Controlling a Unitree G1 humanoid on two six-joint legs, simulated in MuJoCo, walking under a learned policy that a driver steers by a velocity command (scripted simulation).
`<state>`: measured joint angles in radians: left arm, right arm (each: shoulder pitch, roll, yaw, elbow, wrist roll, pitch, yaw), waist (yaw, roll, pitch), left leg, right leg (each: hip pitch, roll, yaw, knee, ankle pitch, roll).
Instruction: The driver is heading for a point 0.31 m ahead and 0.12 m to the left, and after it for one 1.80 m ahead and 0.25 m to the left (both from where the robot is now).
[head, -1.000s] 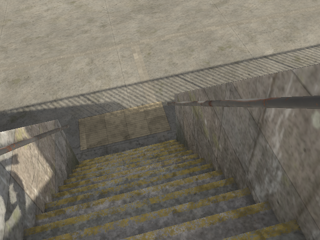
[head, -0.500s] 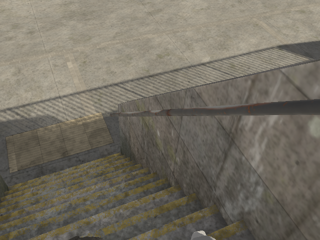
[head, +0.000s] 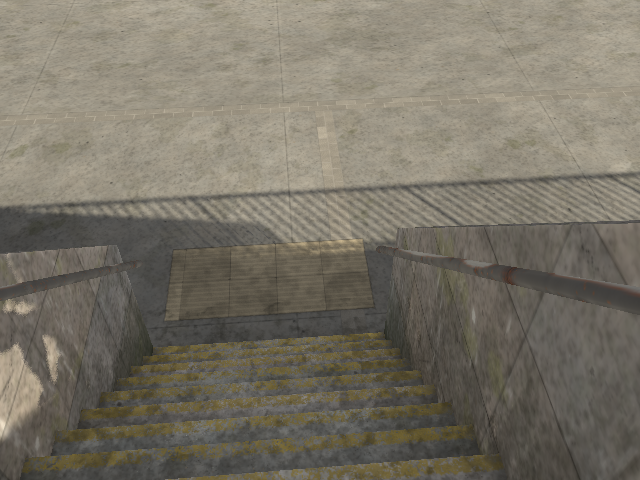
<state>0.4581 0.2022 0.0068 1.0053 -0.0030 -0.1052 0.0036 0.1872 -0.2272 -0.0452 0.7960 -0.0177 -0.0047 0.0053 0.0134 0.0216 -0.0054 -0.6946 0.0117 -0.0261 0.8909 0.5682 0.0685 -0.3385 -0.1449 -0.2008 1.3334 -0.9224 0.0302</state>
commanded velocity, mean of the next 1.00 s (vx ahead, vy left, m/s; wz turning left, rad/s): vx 0.37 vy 0.00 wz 0.43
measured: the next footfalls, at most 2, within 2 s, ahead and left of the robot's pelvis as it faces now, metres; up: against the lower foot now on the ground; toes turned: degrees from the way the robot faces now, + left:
left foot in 0.08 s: +0.12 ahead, +0.09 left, -0.21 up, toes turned +4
right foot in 0.44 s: +0.36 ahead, -0.06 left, -0.44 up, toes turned +25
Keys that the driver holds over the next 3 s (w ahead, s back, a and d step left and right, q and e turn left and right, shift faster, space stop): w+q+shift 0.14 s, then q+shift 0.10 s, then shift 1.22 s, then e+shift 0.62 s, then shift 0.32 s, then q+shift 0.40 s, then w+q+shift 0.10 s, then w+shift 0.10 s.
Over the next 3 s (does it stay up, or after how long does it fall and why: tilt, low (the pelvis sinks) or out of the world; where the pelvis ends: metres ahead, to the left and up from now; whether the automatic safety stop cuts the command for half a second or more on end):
stays up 0.12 0.08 -0.12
